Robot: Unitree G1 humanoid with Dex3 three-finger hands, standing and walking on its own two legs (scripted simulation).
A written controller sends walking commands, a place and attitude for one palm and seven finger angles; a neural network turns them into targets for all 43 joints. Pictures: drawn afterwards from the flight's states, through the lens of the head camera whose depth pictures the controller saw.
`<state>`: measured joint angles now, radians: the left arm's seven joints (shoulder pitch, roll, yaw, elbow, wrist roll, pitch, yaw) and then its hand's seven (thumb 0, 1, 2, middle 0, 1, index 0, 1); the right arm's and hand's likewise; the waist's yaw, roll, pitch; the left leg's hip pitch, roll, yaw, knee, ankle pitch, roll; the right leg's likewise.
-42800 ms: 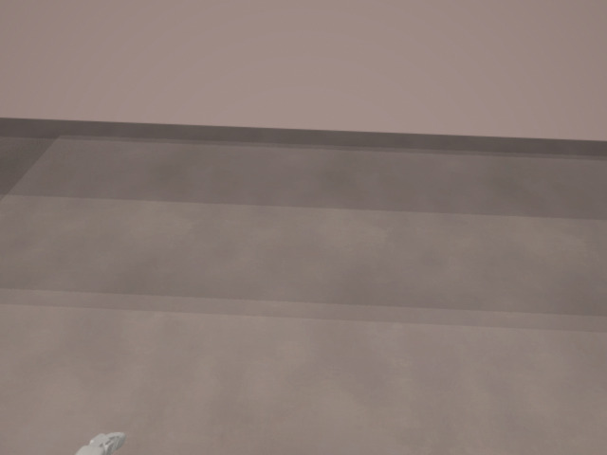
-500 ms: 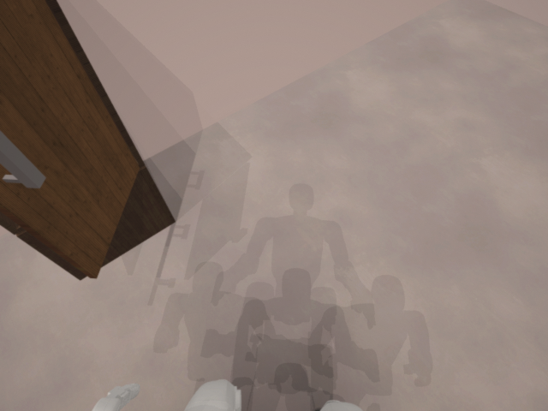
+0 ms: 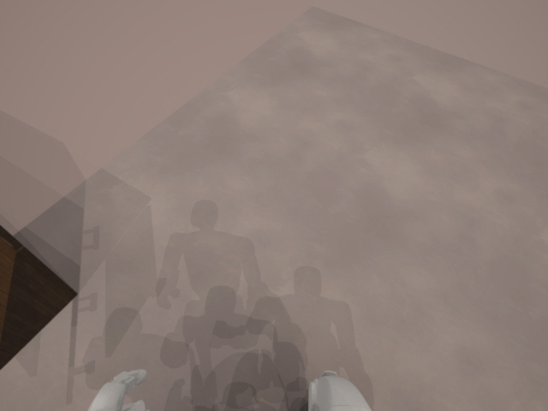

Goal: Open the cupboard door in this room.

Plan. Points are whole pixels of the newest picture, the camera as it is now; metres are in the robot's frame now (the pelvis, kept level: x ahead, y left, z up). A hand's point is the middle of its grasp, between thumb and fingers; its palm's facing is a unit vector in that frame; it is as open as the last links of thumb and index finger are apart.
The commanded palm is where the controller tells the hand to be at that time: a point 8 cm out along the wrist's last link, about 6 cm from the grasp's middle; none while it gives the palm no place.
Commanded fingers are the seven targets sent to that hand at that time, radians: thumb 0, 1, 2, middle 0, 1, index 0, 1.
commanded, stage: walk to a spot facing it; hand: left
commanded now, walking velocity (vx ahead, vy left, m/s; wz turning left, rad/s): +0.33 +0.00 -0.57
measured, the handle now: out of the picture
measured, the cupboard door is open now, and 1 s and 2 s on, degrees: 47 47 47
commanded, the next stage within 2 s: turn to face it in 1.34 s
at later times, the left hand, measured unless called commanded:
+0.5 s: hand (202, 335) +0.26 +0.13 -0.17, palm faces -0.16 -0.96 -0.21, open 7.3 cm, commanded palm none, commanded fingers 0.00 0.90 0.90 -0.20 -0.30 -0.20 -0.30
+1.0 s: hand (266, 187) +0.61 +0.03 -0.16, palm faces -0.41 -0.89 -0.19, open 7.4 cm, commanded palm none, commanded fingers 0.00 0.90 0.90 -0.20 -0.30 -0.20 -0.30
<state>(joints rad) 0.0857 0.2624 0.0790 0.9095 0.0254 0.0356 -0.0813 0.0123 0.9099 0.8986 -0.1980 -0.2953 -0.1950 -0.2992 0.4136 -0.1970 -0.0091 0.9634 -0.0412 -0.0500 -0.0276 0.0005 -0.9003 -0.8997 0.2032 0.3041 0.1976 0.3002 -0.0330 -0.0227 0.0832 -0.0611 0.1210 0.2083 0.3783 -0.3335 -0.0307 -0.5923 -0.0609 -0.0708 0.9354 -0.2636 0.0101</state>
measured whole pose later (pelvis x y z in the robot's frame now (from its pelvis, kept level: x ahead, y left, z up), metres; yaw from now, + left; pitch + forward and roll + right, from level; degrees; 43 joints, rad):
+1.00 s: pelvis +0.43 -0.11 -0.01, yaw -23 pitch +0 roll +1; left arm 0.11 0.22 0.07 0.98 0.02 -0.01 -0.06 0.01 0.91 0.90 -0.20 -0.30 -0.19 -0.30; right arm 0.42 -0.21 -0.04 1.07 -0.04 -0.04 -0.01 0.00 -0.92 -0.90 0.20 0.30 0.20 0.30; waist -0.04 -0.01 0.06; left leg -0.02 0.08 0.21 0.39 -0.35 -0.04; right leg -0.50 -0.08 -0.10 0.69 -0.20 -0.02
